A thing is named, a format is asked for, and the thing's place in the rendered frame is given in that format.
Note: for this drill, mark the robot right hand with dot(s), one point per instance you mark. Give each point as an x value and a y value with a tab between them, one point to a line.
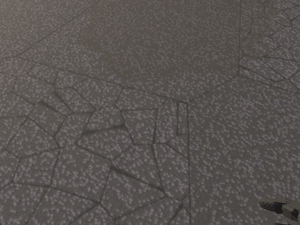
287	207

